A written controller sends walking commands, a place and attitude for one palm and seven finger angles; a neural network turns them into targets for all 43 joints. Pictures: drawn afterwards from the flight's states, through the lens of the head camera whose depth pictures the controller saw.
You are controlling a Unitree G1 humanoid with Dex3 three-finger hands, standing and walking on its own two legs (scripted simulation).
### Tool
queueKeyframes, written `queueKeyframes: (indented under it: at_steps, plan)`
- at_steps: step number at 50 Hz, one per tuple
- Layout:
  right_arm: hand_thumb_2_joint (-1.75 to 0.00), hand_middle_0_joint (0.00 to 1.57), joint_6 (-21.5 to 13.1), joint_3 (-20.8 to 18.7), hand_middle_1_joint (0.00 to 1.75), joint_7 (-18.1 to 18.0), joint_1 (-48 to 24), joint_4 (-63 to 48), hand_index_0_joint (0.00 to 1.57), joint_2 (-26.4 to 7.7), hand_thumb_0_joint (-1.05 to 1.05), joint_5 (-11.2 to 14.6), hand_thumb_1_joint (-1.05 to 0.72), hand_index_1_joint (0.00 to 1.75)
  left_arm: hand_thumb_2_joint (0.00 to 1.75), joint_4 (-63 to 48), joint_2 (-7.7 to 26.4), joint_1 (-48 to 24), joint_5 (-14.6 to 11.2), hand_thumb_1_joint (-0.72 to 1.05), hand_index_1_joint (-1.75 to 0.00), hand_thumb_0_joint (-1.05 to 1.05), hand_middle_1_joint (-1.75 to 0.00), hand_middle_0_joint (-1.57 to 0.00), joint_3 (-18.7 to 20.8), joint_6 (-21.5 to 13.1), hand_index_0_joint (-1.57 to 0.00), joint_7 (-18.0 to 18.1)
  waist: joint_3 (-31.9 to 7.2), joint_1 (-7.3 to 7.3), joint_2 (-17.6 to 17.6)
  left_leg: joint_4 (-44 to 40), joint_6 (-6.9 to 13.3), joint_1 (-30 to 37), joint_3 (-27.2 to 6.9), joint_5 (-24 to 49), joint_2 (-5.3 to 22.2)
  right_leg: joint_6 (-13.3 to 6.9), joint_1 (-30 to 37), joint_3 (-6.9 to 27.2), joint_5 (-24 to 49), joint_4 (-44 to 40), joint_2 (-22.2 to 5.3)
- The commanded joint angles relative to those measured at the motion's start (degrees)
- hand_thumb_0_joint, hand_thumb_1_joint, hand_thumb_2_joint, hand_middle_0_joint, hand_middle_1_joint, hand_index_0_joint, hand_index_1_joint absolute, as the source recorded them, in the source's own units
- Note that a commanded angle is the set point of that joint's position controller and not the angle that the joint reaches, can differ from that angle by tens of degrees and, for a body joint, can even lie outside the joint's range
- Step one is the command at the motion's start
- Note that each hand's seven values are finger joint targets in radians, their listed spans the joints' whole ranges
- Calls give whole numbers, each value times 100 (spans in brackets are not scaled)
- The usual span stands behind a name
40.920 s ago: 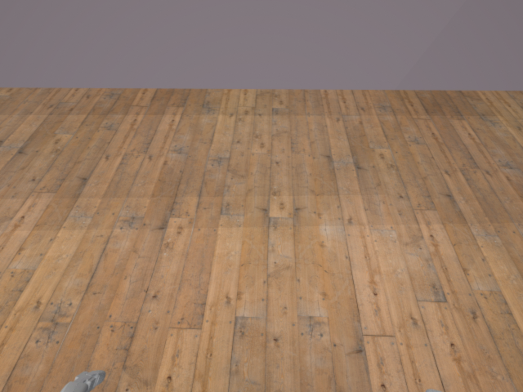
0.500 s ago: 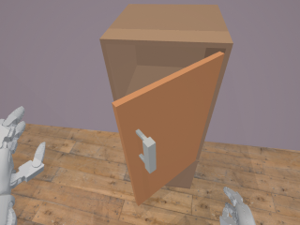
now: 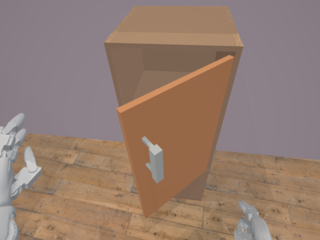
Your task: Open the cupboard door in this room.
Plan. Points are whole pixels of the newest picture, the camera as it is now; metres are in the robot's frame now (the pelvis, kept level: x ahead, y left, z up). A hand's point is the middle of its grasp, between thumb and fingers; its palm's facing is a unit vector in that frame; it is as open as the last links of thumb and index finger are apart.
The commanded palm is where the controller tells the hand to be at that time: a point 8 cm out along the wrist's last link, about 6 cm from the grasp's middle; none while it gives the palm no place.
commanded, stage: step back with the hand held close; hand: left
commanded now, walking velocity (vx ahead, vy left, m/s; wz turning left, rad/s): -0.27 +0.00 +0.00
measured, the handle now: (152, 159) +0.30 +0.07 +0.05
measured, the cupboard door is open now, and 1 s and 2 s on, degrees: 46 46 46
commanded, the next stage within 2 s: stop stepping back and stand still in 1.24 s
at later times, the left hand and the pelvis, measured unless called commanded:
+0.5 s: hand (13, 189) +0.15 +0.29 +0.15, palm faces +0.42 -0.76 -0.50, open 7.4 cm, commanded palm +0.09 +0.32 +0.17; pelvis -0.06 +0.02 -0.01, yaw -1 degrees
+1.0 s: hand out of the picture +0.09 +0.28 +0.17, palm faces +0.49 -0.70 -0.52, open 7.4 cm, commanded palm +0.03 +0.31 +0.17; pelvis -0.11 +0.00 -0.02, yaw +0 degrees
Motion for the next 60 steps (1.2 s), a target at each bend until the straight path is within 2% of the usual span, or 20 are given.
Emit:
queueKeyframes:
  at_steps: [1,3,6,9,14,20,24,28,34,37,39,41,44,47,49,50,52,54,58,60]
  plan:
    - [-90,20,-184,-179,30,-62,-573,-1134,20,-678,0,114,-90,30,90,-1353,1792,-1366,40,90,-30,0,-30,-20,1388,-616,-20,141,104,-279,-415,-286,176,-1242,-91,681,115,5,132,836,538,-586,-304]
    - [-90,20,-8,-229,30,-38,-600,-1095,20,-640,0,64,-90,30,90,-837,1233,-474,88,90,-30,0,-30,-20,937,-585,-20,45,-69,-301,-914,-23,203,-1080,-132,686,61,-17,-23,921,462,-739,-468]
    - [-90,20,97,-234,30,-34,-637,-1163,20,-705,0,24,-90,30,90,-1085,1150,-186,108,90,-30,0,-30,-20,840,-673,-20,53,-462,-322,-263,-69,135,-1182,-136,1088,116,-43,176,767,1084,-373,-531]
    - [-90,20,180,-277,30,-48,-633,-1263,20,-735,0,18,-90,30,90,-1471,1287,174,108,90,-30,0,-30,-20,987,-707,-20,121,-1004,-282,71,-70,92,-1314,-193,1684,210,-27,578,616,1819,98,-525]
    - [-90,20,322,-362,30,-65,-615,-1430,20,-695,0,54,-90,30,90,-1884,1596,516,112,90,-30,0,-30,-20,1362,-717,-20,223,-1291,-289,-226,105,58,-1676,-294,1884,261,-36,642,676,2314,553,-551]
    - [-90,20,329,-392,30,-95,-567,-1526,20,-734,0,63,-90,30,90,-1908,1440,538,164,90,-30,0,-30,-20,1347,-781,-20,272,-832,-309,105,-315,250,-2670,-564,981,555,110,629,567,1562,1130,-293]
    - [-90,20,246,-411,30,-90,-537,-1568,20,-806,0,76,-90,30,90,-1872,1280,235,272,90,-30,0,-30,-20,1233,-822,-20,266,-457,-314,485,-624,493,-3796,-698,-459,783,179,919,547,1069,1751,-163]
    - [-90,20,170,-413,30,-77,-392,-1580,20,-820,0,83,-90,30,90,-1803,1260,-61,366,90,-30,0,-30,-20,1204,-872,-20,271,-229,-382,56,-417,602,-4428,-698,-1719,738,156,930,791,792,1851,-213]
    - [-90,20,117,-387,30,-53,-271,-1474,20,-746,0,43,-90,30,90,-2042,1529,-380,331,90,-30,0,-30,-20,1318,-960,-20,311,-268,-451,-729,925,347,-3182,-363,-1773,77,-175,-798,1764,-1247,85,-850]
    - [-90,20,126,-302,30,-28,-256,-1386,20,-657,0,33,-90,30,90,-2235,1556,-214,256,90,-30,0,-30,-20,1333,-1016,-20,367,-527,-483,-624,1042,251,-2434,-415,-1464,32,-199,-1445,1471,-1816,-79,-909]
    - [-90,20,116,-339,30,-81,-319,-1443,20,-727,0,24,-90,30,90,-2230,1605,122,234,90,-30,0,-30,-20,1482,-1067,-20,399,-574,-463,-2,280,360,-2848,-750,-1714,300,-43,-1038,1114,-1495,526,-585]
    - [-90,20,79,-370,30,-94,-333,-1513,20,-785,0,35,-90,30,90,-2252,1493,316,291,90,-30,0,-30,-20,1617,-1107,-20,417,-698,-393,893,-867,698,-4245,-1527,-2129,1075,213,367,542,-361,2348,29]
    - [-90,20,-30,-490,30,-69,-346,-1449,20,-705,0,61,-90,30,90,-1994,1520,477,283,90,-30,0,-30,-20,1726,-1117,-20,375,-856,-347,457,-701,784,-4069,-1440,-744,1439,244,454,536,-506,2859,203]
    - [-90,20,-129,-469,30,-17,-331,-1294,20,-723,0,4,-90,30,90,-1749,1255,456,287,90,-30,0,-30,-20,1441,-1167,-20,285,-295,-410,212,-71,640,-3638,-1143,96,1167,142,-36,713,-195,1658,97]
    - [-90,20,-134,-454,30,38,-293,-1072,20,-684,0,1,-90,30,90,-1701,1263,297,239,90,-30,0,-30,-20,1155,-1166,-20,258,-548,-547,-418,948,196,-2334,-583,1712,616,-111,-714,1400,2157,592,-549]
    - [-90,20,-114,-433,30,40,-361,-1034,20,-650,0,12,-90,30,90,-1634,1332,91,225,90,-30,0,-30,-20,1089,-1140,-20,247,-815,-560,-730,1345,-21,-1976,-233,1802,331,-286,-853,1728,2847,495,-944]
    - [-90,20,-82,-489,30,29,-389,-1076,20,-572,0,94,-90,30,90,-1832,1513,55,198,90,-30,0,-30,-20,1135,-1079,-20,275,-1581,-466,-1254,2447,-147,-2134,-44,10,-91,-569,-149,2040,4518,366,-1582]
    - [-90,20,-8,-482,30,7,-538,-1175,20,-469,0,125,-90,30,90,-2067,1848,457,192,90,-30,0,-30,-20,1485,-1005,-20,293,-1493,-295,-1224,3343,-54,-2514,-313,-948,-120,-833,-325,2211,3803,130,-1910]
    - [-90,20,191,-303,30,-75,-683,-1274,20,-318,0,86,-90,30,90,-2411,1831,850,147,90,-30,0,-30,-20,1738,-875,-20,344,-1309,-380,-1154,1802,-118,-2183,-38,-725,15,-618,-349,1437,4050,490,-1406]
    - [-90,20,204,-310,30,-165,-666,-1173,20,-411,0,41,-90,30,90,-2704,1787,841,83,90,-30,0,-30,-20,1688,-904,-20,339,-1291,-501,-254,-153,-194,-1584,22,936,-10,-198,-303,999,3337,1127,-820]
